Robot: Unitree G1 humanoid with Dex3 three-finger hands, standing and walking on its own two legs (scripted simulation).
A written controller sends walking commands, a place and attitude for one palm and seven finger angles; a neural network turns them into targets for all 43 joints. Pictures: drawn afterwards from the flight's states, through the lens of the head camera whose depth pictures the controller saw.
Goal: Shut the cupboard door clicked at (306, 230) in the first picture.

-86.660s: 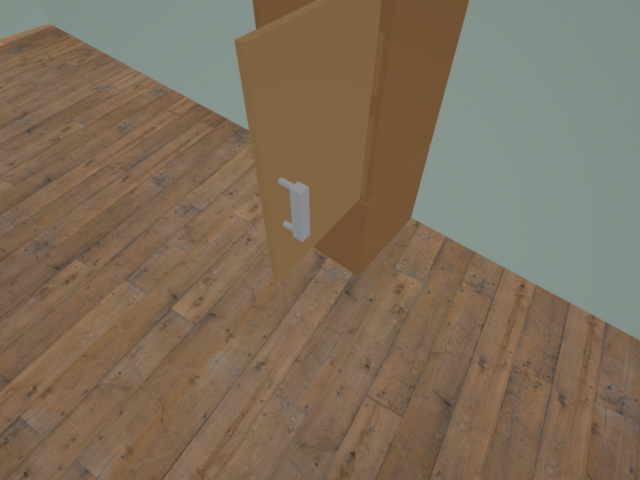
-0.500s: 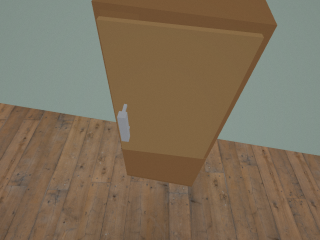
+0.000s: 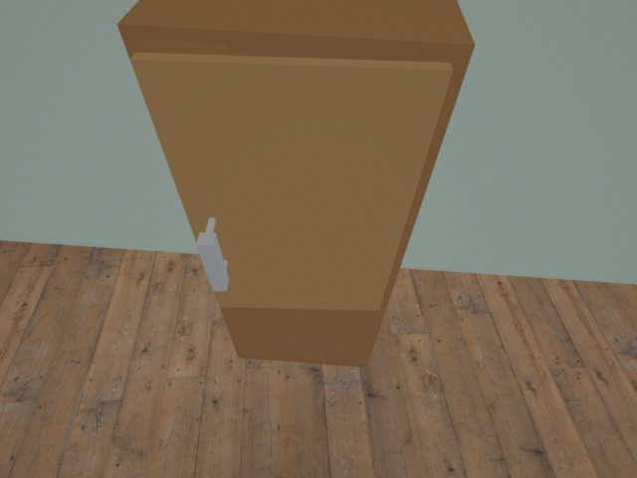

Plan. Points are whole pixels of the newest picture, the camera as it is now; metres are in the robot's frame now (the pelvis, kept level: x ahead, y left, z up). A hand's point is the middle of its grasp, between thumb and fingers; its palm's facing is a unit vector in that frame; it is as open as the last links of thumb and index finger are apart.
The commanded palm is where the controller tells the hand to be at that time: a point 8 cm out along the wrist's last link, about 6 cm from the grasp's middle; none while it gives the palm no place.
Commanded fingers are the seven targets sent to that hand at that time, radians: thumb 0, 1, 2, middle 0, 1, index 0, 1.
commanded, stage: come to a stop and stand still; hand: left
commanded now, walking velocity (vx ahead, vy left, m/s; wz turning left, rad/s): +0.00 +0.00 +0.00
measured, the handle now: (216, 254) +0.49 +0.20 -0.10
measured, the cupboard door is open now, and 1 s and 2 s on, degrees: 3 3 3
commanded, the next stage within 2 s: look again from close up in 0.46 s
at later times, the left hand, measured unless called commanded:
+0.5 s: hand out of the picture +0.01 +0.14 -0.17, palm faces +0.06 -0.98 -0.18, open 7.3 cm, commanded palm none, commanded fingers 0.00 0.90 0.90 -0.20 -0.30 -0.20 -0.30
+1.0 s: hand out of the picture +0.01 +0.20 -0.17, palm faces +0.01 -0.97 -0.22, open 7.4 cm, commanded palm none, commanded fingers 0.00 0.90 0.90 -0.20 -0.30 -0.20 -0.30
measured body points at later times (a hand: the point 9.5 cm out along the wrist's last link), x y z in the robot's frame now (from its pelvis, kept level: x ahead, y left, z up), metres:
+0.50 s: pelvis +0.02 -0.03 +0.01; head +0.02 -0.03 +0.45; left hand +0.00 +0.19 -0.16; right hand +0.01 -0.24 -0.16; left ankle +0.00 +0.12 -0.74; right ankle -0.02 -0.12 -0.74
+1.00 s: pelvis +0.01 +0.02 +0.00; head +0.02 +0.01 +0.45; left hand +0.02 +0.25 -0.15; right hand +0.01 -0.20 -0.16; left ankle +0.00 +0.12 -0.74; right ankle -0.02 -0.12 -0.74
